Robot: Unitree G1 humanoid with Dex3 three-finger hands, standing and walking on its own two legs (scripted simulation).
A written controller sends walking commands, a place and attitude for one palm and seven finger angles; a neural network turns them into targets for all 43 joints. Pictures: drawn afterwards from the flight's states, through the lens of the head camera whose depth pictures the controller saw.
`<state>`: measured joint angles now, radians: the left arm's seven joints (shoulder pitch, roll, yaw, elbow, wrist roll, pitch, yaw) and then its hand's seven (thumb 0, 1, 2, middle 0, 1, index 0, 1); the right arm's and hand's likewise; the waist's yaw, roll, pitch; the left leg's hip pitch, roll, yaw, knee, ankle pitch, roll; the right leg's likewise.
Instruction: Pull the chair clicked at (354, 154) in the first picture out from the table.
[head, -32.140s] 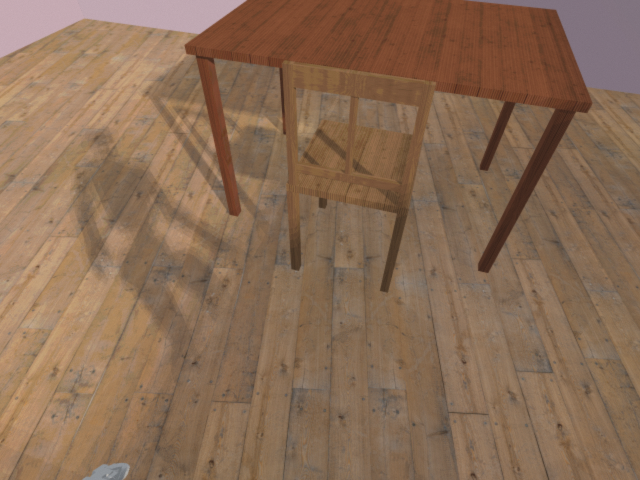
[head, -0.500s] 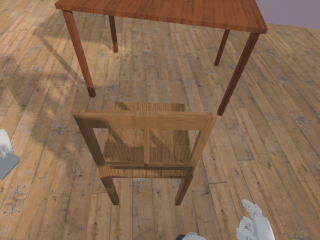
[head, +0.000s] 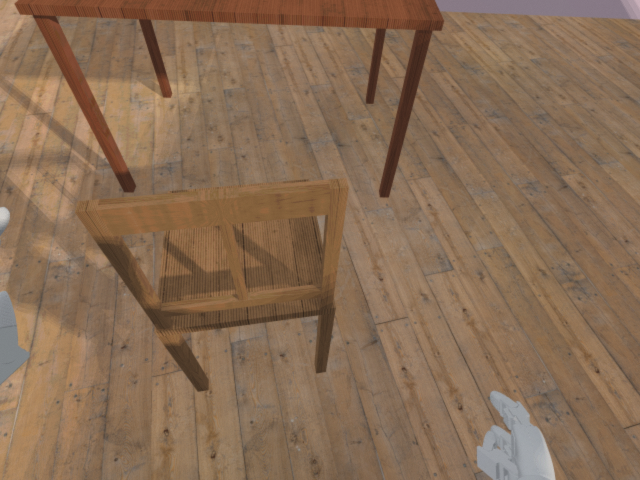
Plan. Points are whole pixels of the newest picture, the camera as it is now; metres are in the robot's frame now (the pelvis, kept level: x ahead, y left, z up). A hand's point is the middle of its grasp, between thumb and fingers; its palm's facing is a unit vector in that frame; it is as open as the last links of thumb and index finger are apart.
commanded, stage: stop stepping back and stand still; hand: left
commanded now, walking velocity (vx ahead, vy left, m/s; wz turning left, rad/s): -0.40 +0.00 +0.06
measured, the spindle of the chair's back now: (235, 263) +0.48 +0.16 -0.12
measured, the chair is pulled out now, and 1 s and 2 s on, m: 0.59 0.59 0.59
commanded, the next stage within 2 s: let the arm hang, fingers relaxed in 1.00 s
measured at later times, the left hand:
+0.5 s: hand out of the picture +0.06 +0.25 +0.16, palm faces +0.49 -0.78 -0.39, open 7.4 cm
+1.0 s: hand out of the picture +0.01 +0.22 +0.14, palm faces +0.44 -0.80 -0.40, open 7.4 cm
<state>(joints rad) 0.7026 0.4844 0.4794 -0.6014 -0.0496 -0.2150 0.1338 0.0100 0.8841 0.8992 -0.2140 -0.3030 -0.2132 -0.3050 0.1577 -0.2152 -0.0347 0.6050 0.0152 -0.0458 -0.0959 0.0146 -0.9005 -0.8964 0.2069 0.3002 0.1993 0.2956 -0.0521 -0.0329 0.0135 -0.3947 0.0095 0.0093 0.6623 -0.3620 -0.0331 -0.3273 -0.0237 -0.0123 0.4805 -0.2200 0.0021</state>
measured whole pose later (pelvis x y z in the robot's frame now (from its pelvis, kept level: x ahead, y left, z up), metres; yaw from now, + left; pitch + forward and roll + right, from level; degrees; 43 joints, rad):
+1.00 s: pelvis -0.18 -0.05 +0.00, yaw +0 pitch -1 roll +0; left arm 0.55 0.33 0.38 -0.40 -0.03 -0.18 0.15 0.01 0.89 0.90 -0.20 -0.30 -0.20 -0.30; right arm 0.26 -0.20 -0.01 0.68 0.02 -0.06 -0.05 0.02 -0.90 -0.90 0.21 0.30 0.20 0.30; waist -0.01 -0.02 -0.01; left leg -0.34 0.00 0.06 0.75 -0.38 0.04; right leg -0.19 -0.05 -0.09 0.53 -0.32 -0.01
